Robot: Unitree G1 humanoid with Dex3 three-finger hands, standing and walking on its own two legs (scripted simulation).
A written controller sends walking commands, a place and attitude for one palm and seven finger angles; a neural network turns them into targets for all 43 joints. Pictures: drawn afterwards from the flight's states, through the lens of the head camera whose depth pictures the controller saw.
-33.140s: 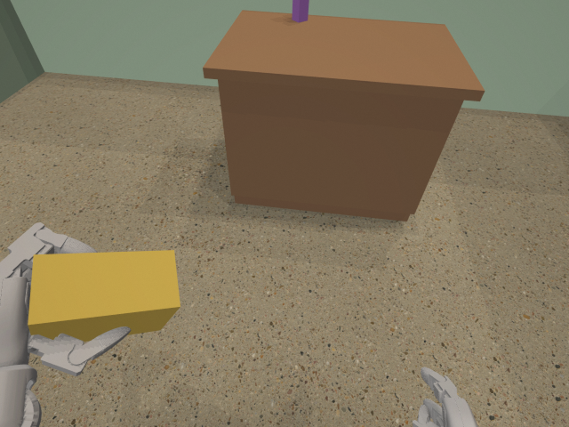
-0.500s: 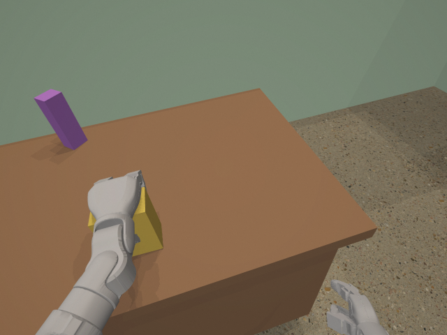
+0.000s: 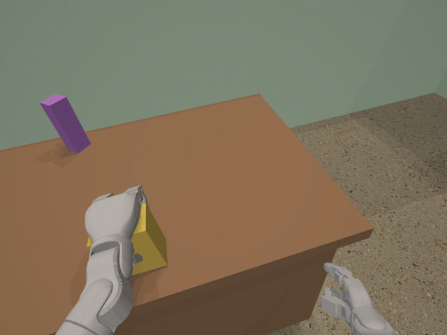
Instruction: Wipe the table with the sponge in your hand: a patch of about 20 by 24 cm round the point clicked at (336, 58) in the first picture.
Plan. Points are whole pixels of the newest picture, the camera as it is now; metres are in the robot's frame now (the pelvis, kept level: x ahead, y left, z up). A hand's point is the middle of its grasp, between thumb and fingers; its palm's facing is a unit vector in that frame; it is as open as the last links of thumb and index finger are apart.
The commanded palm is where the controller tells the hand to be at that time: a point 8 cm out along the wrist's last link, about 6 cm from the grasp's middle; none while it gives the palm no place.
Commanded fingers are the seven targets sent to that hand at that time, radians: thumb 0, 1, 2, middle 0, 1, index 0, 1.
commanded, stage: slide across to the third lane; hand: left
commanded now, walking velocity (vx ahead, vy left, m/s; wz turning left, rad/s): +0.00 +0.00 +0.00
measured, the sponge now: (135, 247) +0.27 +0.22 +0.01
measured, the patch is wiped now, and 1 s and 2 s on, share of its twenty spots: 0.65 0.75 0.80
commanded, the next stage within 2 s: wipe forward along the third lane in 1.04 s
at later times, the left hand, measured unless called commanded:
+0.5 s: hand (137, 237) +0.26 +0.20 +0.07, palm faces +0.02 -0.07 -1.00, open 10.7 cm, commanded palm +0.23 +0.17 +0.11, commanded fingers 0.00 0.10 1.30 -1.20 -1.60 -1.20 -1.60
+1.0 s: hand (165, 228) +0.29 +0.15 +0.07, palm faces +0.03 -0.06 -1.00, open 10.7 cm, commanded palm +0.25 +0.13 +0.11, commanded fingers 0.00 0.10 1.30 -1.20 -1.60 -1.20 -1.60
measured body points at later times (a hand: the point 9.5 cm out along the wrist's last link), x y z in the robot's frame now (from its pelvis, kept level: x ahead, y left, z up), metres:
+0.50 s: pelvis -0.02 +0.00 +0.00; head -0.04 -0.05 +0.45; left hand +0.26 +0.20 +0.12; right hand +0.24 -0.20 -0.08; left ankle +0.00 +0.12 -0.74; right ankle -0.02 -0.09 -0.74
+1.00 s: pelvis -0.03 -0.01 +0.00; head -0.07 -0.06 +0.44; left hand +0.28 +0.15 +0.12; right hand +0.22 -0.20 -0.09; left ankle +0.00 +0.12 -0.74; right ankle -0.02 -0.09 -0.74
